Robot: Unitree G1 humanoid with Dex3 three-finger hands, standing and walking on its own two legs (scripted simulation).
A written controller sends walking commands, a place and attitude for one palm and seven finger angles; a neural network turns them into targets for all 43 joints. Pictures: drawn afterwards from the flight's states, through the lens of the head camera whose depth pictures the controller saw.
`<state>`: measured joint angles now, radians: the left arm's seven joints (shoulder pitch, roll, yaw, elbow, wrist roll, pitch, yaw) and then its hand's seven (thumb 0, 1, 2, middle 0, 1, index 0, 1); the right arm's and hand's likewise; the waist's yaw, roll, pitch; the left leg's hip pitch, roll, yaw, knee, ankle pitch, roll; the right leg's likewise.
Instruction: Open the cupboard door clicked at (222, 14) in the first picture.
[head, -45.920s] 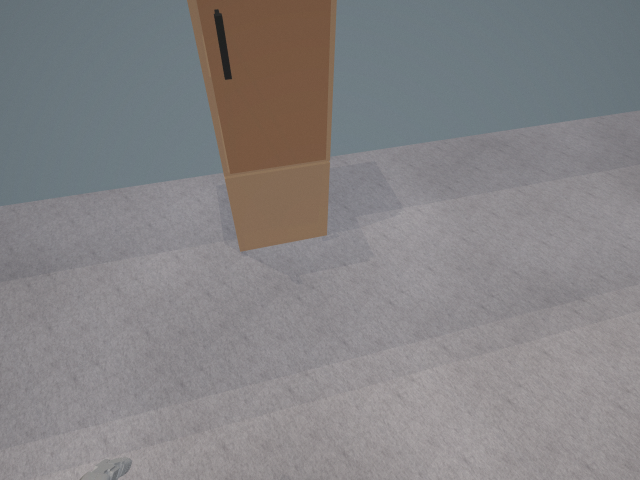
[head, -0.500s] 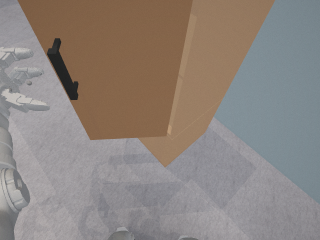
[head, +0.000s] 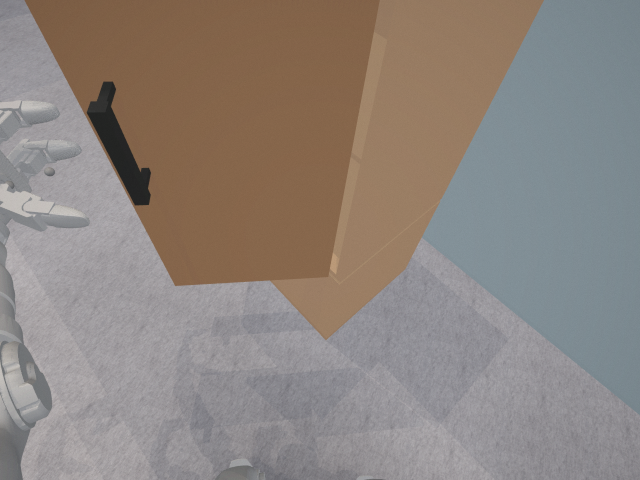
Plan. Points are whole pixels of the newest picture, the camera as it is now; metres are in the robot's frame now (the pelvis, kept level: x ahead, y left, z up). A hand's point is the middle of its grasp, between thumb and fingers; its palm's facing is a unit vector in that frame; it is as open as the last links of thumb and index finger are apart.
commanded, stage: move the hooked fingers beside the handle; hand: left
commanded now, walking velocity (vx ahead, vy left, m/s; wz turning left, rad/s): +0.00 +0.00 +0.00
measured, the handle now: (126, 148) +0.50 +0.23 +0.11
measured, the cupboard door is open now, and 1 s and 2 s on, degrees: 53 53 53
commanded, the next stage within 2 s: slide the fingers in behind the handle in 0.32 s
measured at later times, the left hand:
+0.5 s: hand (58, 173) +0.45 +0.29 +0.12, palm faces +0.08 -1.00 -0.02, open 14.0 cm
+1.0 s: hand (91, 178) +0.44 +0.25 +0.12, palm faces +0.06 -1.00 -0.01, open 14.0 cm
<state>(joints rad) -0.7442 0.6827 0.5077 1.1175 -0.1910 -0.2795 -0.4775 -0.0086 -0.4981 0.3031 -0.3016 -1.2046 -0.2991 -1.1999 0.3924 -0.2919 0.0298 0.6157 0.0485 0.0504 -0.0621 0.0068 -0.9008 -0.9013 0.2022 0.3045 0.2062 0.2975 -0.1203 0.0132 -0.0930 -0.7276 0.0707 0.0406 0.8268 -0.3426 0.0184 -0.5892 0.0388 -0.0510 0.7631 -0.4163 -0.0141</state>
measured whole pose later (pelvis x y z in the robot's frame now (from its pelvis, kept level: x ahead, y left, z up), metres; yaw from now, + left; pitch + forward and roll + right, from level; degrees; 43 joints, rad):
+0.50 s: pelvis -0.01 +0.01 +0.00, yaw +0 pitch +15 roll -3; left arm -0.78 0.67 0.48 1.12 -0.17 -0.29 -0.44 -0.01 -0.50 0.30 -0.30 -1.20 -0.30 -1.20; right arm 0.39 -0.29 0.04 0.61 0.04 0.04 -0.06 0.01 -0.90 -0.90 0.20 0.30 0.21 0.30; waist -0.12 0.01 -0.08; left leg -0.76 0.07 0.04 0.84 -0.34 0.03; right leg -0.62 0.03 -0.05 0.78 -0.42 -0.01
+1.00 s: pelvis -0.01 +0.00 +0.00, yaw +1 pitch +13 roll -3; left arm -0.76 0.56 0.40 1.07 -0.18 -0.28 -0.36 -0.01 -0.50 0.30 -0.30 -1.20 -0.30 -1.20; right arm 0.36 -0.28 0.04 0.61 0.04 0.04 -0.05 0.01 -0.90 -0.90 0.20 0.30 0.21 0.30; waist -0.11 0.02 -0.08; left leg -0.73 0.06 0.03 0.84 -0.34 0.02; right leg -0.59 0.03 -0.06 0.78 -0.42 -0.01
